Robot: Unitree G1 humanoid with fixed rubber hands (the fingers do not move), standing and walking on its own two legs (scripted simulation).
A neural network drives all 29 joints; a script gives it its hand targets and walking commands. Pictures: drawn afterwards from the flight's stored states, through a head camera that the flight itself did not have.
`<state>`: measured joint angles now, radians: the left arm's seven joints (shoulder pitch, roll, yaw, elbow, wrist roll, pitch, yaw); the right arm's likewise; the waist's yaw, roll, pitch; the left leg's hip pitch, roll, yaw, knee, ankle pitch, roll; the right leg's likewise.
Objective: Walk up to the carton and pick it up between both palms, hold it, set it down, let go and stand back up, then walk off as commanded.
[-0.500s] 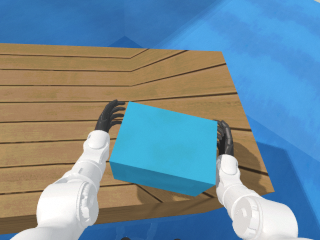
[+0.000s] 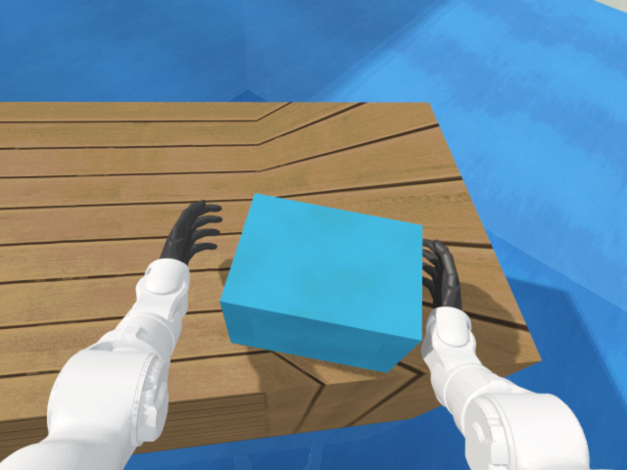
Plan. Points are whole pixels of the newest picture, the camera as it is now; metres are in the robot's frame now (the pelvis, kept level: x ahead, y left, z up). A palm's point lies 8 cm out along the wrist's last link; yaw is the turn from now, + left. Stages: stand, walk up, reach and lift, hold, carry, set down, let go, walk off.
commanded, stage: set down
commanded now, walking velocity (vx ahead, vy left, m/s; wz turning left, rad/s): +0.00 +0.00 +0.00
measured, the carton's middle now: (323, 286) +0.37 -0.03 -0.03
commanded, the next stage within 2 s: none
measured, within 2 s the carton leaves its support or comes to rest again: neither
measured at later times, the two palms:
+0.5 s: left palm (136, 302) +0.35 +0.22 -0.01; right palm (469, 340) +0.28 -0.20 -0.01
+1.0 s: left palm (112, 351) +0.29 +0.23 -0.01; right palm (494, 387) +0.22 -0.21 +0.00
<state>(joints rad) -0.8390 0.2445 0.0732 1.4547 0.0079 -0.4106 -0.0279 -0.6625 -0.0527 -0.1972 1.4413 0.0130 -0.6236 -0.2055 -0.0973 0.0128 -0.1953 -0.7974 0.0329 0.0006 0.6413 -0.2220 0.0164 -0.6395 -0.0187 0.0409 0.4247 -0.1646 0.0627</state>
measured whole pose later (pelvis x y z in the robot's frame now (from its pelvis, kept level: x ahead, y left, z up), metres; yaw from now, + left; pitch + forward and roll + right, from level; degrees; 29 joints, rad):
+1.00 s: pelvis -0.02 -0.01 +0.01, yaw +1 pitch +6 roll -3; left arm -0.19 0.39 0.04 0.76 -0.16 -0.24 -0.15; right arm 0.01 -0.05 0.03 0.53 0.13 -0.34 -0.26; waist -0.10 0.01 -0.02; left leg -0.49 0.03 0.00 0.61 -0.22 0.02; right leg -0.36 -0.02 0.04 0.43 -0.19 0.06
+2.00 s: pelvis +0.02 -0.04 +0.02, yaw +2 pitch -3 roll -1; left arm 0.28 0.43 0.04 0.32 -0.20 -0.13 -0.19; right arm 0.43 -0.05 0.11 0.16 0.13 -0.23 -0.24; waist -0.04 0.01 0.12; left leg -0.21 0.03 0.00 0.52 -0.26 -0.01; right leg -0.12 -0.02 0.04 0.43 -0.26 0.05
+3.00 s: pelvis +0.02 -0.06 +0.02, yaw +2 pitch -4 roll +0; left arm 0.28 0.30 0.04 0.35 -0.20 0.07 -0.09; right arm 0.28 -0.09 0.02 0.48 0.13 -0.20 -0.09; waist -0.04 0.01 0.11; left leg -0.15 0.03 0.00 0.44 -0.22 -0.03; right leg -0.10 -0.02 0.04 0.43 -0.27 0.03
